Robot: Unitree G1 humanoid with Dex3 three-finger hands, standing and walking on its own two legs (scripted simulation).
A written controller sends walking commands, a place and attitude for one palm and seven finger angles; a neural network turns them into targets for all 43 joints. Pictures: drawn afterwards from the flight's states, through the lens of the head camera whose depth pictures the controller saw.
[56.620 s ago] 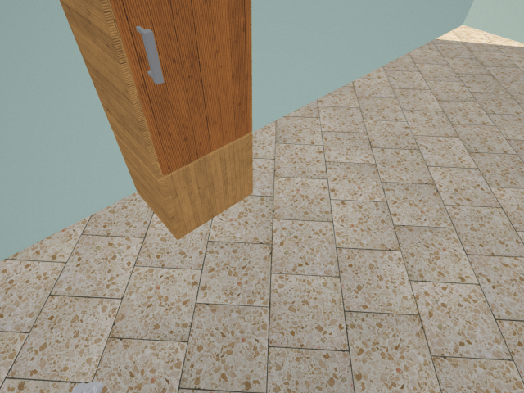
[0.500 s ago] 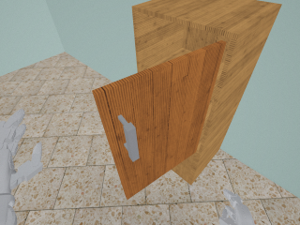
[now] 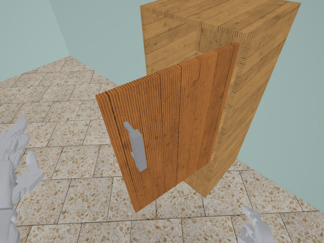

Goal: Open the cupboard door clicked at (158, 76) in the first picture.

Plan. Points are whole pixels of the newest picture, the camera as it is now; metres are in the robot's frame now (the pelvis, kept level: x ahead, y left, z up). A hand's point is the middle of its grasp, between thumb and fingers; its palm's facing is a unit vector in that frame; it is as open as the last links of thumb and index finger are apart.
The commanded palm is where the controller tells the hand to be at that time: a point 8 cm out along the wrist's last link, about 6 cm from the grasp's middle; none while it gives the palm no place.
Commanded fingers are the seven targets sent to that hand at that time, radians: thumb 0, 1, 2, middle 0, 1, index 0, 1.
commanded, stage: step back with the hand held close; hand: left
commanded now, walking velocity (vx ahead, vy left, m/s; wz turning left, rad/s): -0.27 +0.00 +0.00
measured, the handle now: (134, 146) +0.32 +0.11 +0.09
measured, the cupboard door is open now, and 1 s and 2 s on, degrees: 78 78 78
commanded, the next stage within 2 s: stop stepping back and stand still in 1.00 s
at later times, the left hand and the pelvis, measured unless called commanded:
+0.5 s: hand (6, 202) +0.13 +0.29 +0.15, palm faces +0.37 -0.78 -0.50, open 7.4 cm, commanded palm +0.07 +0.33 +0.17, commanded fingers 0.00 0.90 0.90 -0.20 -0.30 -0.20 -0.30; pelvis -0.07 +0.03 -0.01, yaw -1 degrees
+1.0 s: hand out of the picture +0.04 +0.31 +0.16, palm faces +0.44 -0.77 -0.47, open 7.4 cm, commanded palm -0.03 +0.34 +0.17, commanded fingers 0.00 0.90 0.90 -0.20 -0.30 -0.20 -0.30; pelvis -0.16 +0.04 -0.01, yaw +1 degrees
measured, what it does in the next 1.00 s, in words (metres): walks backwards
